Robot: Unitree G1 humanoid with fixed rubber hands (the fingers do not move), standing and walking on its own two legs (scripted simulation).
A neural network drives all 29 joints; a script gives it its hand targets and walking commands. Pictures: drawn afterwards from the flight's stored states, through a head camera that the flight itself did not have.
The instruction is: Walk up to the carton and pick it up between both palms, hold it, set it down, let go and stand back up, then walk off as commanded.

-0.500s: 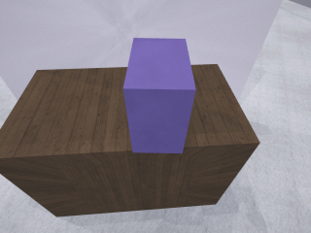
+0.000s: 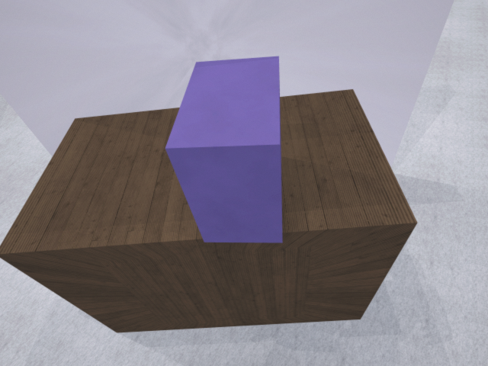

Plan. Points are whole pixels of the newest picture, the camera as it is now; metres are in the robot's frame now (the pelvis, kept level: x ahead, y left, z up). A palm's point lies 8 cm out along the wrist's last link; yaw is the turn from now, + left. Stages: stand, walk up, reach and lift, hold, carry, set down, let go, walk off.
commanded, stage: walk up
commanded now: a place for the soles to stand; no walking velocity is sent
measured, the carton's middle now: (239, 153) +0.53 +0.05 +0.04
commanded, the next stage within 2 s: reach and lift in 1.40 s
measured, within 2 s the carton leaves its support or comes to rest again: neither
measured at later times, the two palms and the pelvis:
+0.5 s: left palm out of the picture +0.09 +0.36 -0.09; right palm out of the picture +0.12 -0.27 -0.10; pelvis +0.01 +0.04 +0.00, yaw +1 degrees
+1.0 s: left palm out of the picture +0.09 +0.35 -0.09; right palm out of the picture +0.12 -0.27 -0.11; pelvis +0.01 +0.03 +0.00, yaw +2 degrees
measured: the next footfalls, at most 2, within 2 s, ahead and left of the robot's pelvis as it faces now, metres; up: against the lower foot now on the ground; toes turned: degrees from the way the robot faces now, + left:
left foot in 0.08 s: +0.06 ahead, +0.14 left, +0.00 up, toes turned -1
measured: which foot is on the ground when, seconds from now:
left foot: up 0.00-0.06, down 0.08-1.00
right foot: down 0.00-1.00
